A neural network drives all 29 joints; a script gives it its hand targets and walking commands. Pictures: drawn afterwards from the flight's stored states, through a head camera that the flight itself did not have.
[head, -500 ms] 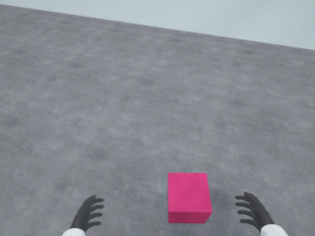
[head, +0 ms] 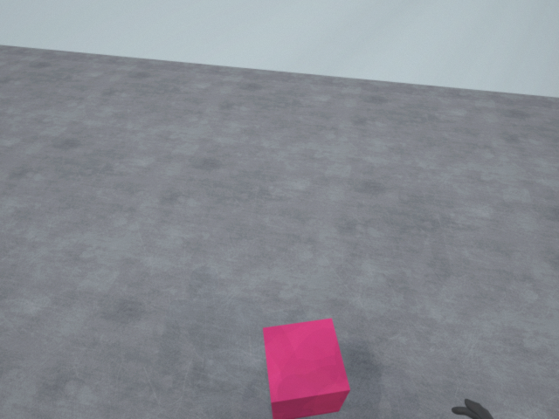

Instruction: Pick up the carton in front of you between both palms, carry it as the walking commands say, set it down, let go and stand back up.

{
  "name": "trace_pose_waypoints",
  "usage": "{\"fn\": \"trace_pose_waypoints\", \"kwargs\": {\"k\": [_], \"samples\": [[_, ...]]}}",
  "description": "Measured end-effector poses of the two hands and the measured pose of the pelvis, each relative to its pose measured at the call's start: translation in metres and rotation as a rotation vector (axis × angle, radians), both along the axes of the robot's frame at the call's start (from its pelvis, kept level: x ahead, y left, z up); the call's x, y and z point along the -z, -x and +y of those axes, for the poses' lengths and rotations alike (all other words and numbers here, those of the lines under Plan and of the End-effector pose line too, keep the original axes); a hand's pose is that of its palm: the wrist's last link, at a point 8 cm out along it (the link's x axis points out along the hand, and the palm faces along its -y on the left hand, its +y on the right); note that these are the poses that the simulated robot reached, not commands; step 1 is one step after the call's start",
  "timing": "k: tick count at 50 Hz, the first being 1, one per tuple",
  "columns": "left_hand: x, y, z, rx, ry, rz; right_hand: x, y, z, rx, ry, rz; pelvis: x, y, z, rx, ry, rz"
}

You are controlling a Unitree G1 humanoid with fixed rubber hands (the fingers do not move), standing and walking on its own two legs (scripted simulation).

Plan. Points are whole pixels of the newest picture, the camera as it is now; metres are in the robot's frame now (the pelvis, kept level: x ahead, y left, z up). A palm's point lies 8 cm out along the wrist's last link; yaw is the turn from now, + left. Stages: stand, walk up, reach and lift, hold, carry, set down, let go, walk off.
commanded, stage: stand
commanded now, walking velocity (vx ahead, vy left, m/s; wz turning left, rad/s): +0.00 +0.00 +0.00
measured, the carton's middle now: (302, 371) +0.38 -0.05 -0.62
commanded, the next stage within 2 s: none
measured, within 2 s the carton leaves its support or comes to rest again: neither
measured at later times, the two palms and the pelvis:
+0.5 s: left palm out of the picture +0.09 +0.25 -0.11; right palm out of the picture +0.03 -0.28 -0.10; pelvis -0.01 +0.00 +0.00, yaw -3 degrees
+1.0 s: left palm out of the picture +0.08 +0.25 -0.11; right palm out of the picture +0.00 -0.27 -0.10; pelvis -0.02 +0.00 +0.00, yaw -5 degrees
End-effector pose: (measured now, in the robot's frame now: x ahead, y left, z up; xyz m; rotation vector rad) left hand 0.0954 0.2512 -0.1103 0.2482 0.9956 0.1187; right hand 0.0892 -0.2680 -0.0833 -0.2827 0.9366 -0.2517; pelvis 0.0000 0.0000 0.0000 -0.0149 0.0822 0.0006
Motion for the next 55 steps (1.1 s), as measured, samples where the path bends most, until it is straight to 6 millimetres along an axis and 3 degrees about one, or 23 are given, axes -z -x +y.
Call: {"fn": "trace_pose_waypoints", "kwargs": {"k": [8, 25, 55], "samples": [[0.002, -0.01, -0.004, 0.028, -0.012, 0.012, 0.011, 0.023, 0.0, 0.041, -0.016, 0.062, 0.002, -0.001, -0.001, 0.023, -0.009, -0.005], [0.002, 0.006, -0.002, 0.06, -0.037, 0.066, 0.017, 0.057, -0.008, 0.074, -0.014, 0.135, 0.002, 0.009, -0.001, 0.057, -0.018, -0.031], [-0.003, 0.015, 0.001, 0.088, -0.044, 0.079, 0.021, 0.093, -0.005, 0.097, -0.034, 0.191, -0.002, 0.023, 0.003, 0.087, -0.022, -0.06]]}}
